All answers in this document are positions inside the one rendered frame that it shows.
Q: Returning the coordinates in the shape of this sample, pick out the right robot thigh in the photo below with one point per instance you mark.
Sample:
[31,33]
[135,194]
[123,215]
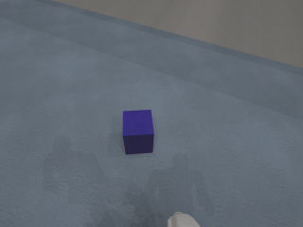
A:
[182,220]

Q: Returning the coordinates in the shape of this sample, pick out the carton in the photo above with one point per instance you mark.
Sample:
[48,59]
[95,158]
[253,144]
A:
[137,131]

